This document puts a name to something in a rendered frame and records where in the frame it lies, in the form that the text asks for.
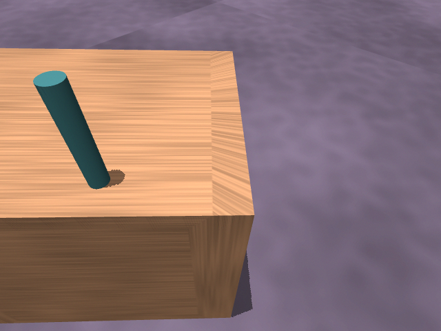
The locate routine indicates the can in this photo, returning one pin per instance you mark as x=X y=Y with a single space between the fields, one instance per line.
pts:
x=59 y=98

